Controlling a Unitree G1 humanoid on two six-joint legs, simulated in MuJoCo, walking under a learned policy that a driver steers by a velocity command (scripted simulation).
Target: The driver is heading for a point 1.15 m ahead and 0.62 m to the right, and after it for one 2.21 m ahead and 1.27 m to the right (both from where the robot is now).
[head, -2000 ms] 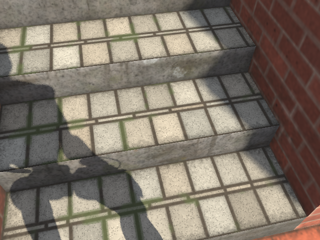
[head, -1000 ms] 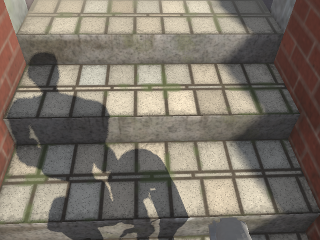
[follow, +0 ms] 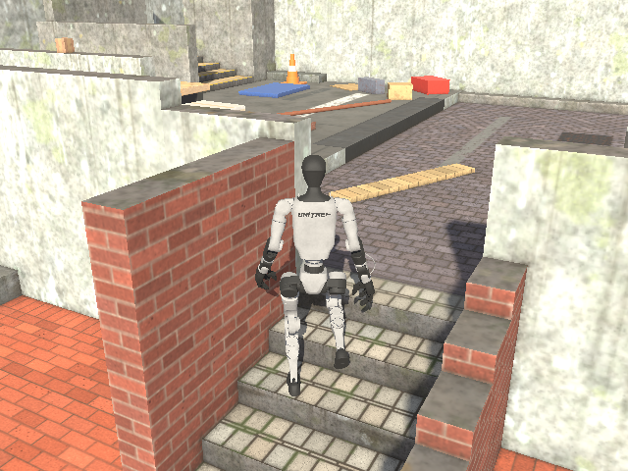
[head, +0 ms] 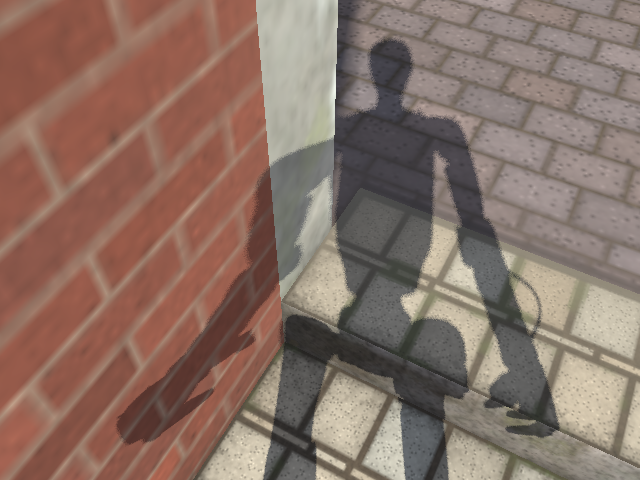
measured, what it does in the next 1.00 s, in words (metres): climbs, turning right: right foot 0.14 m higher, then left foot 0.14 m higher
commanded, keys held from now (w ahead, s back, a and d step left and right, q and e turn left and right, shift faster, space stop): w+e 1.00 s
